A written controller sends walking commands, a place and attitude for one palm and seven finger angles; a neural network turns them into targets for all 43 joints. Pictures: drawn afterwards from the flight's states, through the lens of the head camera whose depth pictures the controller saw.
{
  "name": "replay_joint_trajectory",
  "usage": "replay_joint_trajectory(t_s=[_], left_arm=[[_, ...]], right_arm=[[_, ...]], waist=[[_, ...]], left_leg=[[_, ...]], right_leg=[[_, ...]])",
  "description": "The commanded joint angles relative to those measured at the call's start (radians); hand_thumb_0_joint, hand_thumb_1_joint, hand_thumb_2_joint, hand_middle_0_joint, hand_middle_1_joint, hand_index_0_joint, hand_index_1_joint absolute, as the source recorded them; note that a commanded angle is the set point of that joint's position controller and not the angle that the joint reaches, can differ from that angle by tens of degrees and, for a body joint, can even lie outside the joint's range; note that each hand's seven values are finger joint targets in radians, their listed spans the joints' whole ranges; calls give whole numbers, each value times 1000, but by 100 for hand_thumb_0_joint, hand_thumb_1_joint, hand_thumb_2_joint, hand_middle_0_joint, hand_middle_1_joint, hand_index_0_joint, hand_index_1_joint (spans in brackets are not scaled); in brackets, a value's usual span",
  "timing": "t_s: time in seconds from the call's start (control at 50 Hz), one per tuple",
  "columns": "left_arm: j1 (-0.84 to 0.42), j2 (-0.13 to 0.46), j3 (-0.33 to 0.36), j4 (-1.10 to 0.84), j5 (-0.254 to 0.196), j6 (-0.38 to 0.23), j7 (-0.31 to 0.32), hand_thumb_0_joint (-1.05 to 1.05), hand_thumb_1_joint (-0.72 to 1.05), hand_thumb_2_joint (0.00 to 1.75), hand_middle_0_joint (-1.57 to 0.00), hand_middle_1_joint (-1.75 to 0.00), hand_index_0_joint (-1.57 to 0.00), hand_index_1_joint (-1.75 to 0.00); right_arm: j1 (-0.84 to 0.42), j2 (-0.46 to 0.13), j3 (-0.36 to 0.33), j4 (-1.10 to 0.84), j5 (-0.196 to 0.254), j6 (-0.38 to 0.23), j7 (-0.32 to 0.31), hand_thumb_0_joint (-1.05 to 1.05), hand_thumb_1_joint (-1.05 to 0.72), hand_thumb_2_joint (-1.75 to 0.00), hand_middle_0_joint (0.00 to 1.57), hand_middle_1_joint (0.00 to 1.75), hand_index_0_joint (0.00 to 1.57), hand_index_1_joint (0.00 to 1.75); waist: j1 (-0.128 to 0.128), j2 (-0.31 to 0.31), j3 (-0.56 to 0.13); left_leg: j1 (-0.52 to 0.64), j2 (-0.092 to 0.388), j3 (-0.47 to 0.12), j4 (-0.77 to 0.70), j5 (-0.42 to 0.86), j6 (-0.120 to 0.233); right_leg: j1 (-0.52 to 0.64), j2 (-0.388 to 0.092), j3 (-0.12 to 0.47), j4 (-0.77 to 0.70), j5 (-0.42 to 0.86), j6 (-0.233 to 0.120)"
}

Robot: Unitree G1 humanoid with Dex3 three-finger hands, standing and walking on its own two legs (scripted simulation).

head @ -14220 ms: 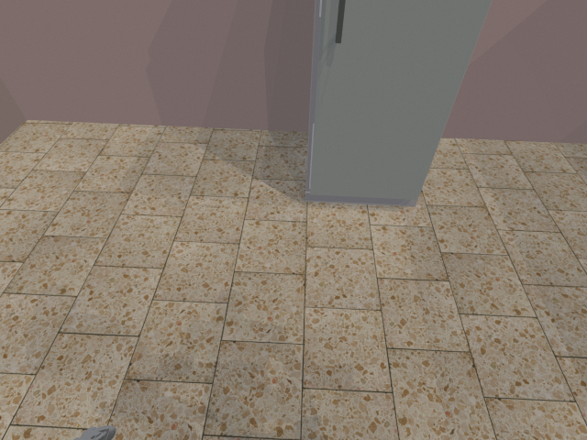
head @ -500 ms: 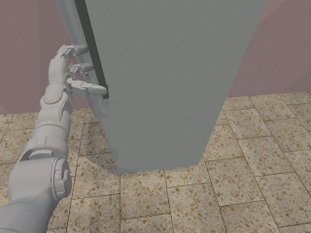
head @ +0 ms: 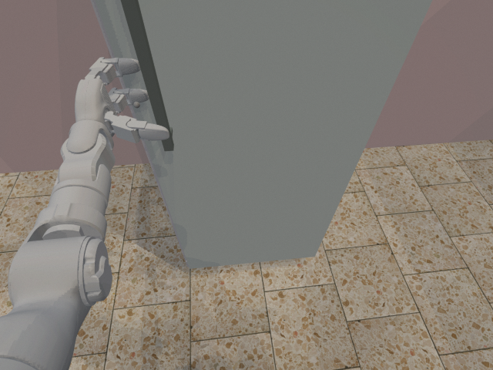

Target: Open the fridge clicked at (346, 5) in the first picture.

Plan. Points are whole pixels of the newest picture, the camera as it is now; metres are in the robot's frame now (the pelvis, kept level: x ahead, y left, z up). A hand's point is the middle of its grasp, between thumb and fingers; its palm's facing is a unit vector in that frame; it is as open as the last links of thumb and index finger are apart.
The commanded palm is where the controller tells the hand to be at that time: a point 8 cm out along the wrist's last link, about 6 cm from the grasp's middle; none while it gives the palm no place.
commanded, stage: slide the fingers in behind the handle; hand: left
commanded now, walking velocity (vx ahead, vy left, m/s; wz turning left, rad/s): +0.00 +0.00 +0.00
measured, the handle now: (140, 27) +0.53 +0.14 +0.27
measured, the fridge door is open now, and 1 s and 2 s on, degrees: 0 0 0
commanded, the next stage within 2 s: move the hooked fingers beside the handle in 0.58 s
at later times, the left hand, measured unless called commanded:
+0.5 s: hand (150, 109) +0.47 +0.14 +0.18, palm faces +0.07 -1.00 +0.01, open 14.0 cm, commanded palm +0.44 +0.19 +0.17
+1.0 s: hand (164, 109) +0.48 +0.12 +0.17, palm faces +0.08 -1.00 +0.00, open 14.0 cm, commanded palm +0.44 +0.18 +0.17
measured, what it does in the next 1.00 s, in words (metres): stands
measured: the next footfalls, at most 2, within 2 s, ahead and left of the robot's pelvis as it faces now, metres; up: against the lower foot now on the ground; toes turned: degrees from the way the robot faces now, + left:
none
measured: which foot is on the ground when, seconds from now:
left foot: down 0.00-1.00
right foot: down 0.00-1.00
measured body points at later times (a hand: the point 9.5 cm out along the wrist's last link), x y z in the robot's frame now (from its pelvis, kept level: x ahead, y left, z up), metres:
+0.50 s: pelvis +0.00 +0.00 +0.00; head +0.03 -0.01 +0.45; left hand +0.46 +0.19 +0.18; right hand +0.07 -0.26 -0.12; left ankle +0.03 +0.13 -0.72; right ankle -0.02 -0.13 -0.72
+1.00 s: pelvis +0.00 -0.01 +0.00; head +0.03 -0.02 +0.45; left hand +0.47 +0.17 +0.18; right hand +0.06 -0.27 -0.12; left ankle +0.03 +0.13 -0.72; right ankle -0.02 -0.13 -0.72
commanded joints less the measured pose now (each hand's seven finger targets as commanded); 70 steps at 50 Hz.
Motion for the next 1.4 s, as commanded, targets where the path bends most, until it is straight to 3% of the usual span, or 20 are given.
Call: replay_joint_trajectory(t_s=[0.0,0.06,0.1,0.16,0.32,0.36,0.48,0.5,0.56,0.6,0.64,0.68,0.78,0.86,0.92,1.06,1.08,1.24,1.28,1.38], left_arm=[[-486,166,19,-272,-17,-68,-9,0,-50,30,-30,-120,-30,-120],[-458,213,59,-284,-7,-64,7,0,-50,30,-30,-120,-30,-120],[-430,191,54,-328,-4,-63,18,0,-50,30,-30,-120,-30,-120],[-413,166,31,-329,-1,-51,29,0,-50,30,-30,-120,-30,-120],[-433,110,-7,-368,-2,-27,43,0,-50,30,-30,-120,-30,-120],[-415,112,-5,-329,0,-19,45,0,-50,30,-30,-120,-30,-120],[-421,79,-21,-386,-6,-31,53,0,-50,30,-30,-120,-30,-120],[-424,36,-56,-383,-8,-26,55,0,-50,30,-30,-120,-30,-120],[-428,52,-44,-369,-4,-22,66,0,-50,30,-30,-120,-30,-120],[-466,23,-77,-396,0,-21,67,0,-50,30,-30,-120,-30,-120],[-472,48,-55,-383,4,-21,72,0,-50,30,-30,-120,-30,-120],[-458,1,-90,-347,-2,-14,71,0,-50,30,-30,-120,-30,-120],[-469,76,-21,-352,4,-34,86,0,-50,30,-30,-120,-30,-120],[-414,116,14,-314,17,-41,95,0,-50,30,-30,-120,-30,-120],[-426,139,25,-340,22,-43,91,0,-50,30,-30,-120,-30,-120],[-351,114,9,-378,7,-36,63,0,-50,30,-30,-120,-30,-120],[-367,94,-15,-394,3,-30,56,0,-50,30,-30,-120,-30,-120],[-351,162,39,-359,-2,-4,47,0,-50,30,-30,-120,-30,-120],[-392,147,17,-394,5,-17,45,0,-50,30,-30,-120,-30,-120],[-330,138,20,-414,-18,-25,17,0,-50,30,-30,-120,-30,-120]], right_arm=[[33,-151,-53,-98,0,-38,-6,0,-90,-90,20,30,20,30],[30,-151,-52,-101,-2,-34,-9,0,-90,-90,20,30,20,30],[12,-142,-52,-116,-1,-38,-5,0,-90,-90,20,30,20,30],[5,-142,-51,-117,2,-35,-8,0,-90,-90,20,30,20,30],[-26,-131,-49,-117,6,-40,-9,0,-90,-90,20,30,20,30],[-20,-135,-49,-113,6,-36,-12,0,-90,-90,20,30,20,30],[-31,-127,-52,-116,4,-39,-7,0,-90,-90,20,30,20,30],[-38,-124,-50,-117,6,-39,-5,0,-90,-90,20,30,20,30],[-31,-131,-53,-112,3,-39,-5,0,-90,-90,20,30,20,30],[-41,-125,-51,-114,6,-40,-4,0,-90,-90,20,30,20,30],[-34,-127,-54,-104,5,-38,-6,0,-90,-90,20,30,20,30],[-36,-124,-50,-100,6,-38,-5,0,-90,-90,20,30,20,30],[-30,-128,-50,-97,0,-40,-7,0,-90,-90,20,30,20,30],[-21,-130,-48,-101,-5,-35,-7,0,-90,-90,20,30,20,30],[-28,-128,-48,-109,-2,-30,-9,0,-90,-90,20,30,20,30],[-34,-127,-55,-122,4,-24,-14,0,-90,-90,20,30,20,30],[-43,-125,-52,-122,8,-22,-13,0,-90,-90,20,30,20,30],[-47,-131,-47,-120,8,-11,-23,0,-90,-90,20,30,20,30],[-49,-129,-49,-124,7,-12,-23,0,-90,-90,20,30,20,30],[-56,-130,-52,-132,11,-17,-21,0,-90,-90,20,30,20,30]], waist=[[-5,0,-353],[7,-16,-336],[24,13,-368],[13,-32,-320],[7,-6,-312],[7,-38,-290],[18,-9,-361],[8,-2,-334],[6,-54,-315],[-2,-18,-325],[1,-15,-330],[-7,-39,-297],[13,-18,-349],[23,-84,-328],[24,-60,-326],[28,-69,-332],[23,-32,-322],[29,-69,-281],[19,-38,-305],[35,-9,-344]], left_leg=[[326,-51,-31,-56,208,46],[300,-51,-28,-61,201,48],[322,-53,-23,-62,224,45],[304,-50,-21,-67,206,48],[326,-54,-11,-70,206,47],[309,-53,-14,-73,191,48],[356,-55,-18,-65,255,44],[358,-55,-17,-65,247,43],[332,-57,-16,-70,225,48],[347,-58,-15,-69,218,47],[350,-57,-20,-70,218,45],[337,-56,-23,-74,195,46],[342,-60,-20,-73,214,45],[299,-59,-16,-79,216,49],[292,-61,-4,-83,209,50],[315,-62,8,-80,244,55],[321,-62,8,-84,237,53],[290,-63,6,-94,208,55],[315,-63,6,-88,218,56],[345,-63,4,-77,268,53]], right_leg=[[9,50,11,-86,297,-17],[37,47,8,-85,291,-18],[48,48,11,-80,319,-20],[51,48,8,-89,304,-19],[45,45,16,-98,323,-17],[46,44,13,-102,304,-17],[66,44,12,-85,361,-20],[46,45,11,-90,352,-20],[56,44,10,-96,341,-16],[43,43,14,-96,338,-16],[44,42,14,-97,333,-18],[29,44,9,-103,309,-17],[59,41,15,-94,328,-19],[97,41,13,-94,345,-17],[106,39,22,-97,360,-15],[131,43,23,-104,405,-14],[114,41,24,-106,400,-14],[119,37,27,-118,375,-11],[108,37,28,-114,375,-11],[128,40,26,-103,422,-17]])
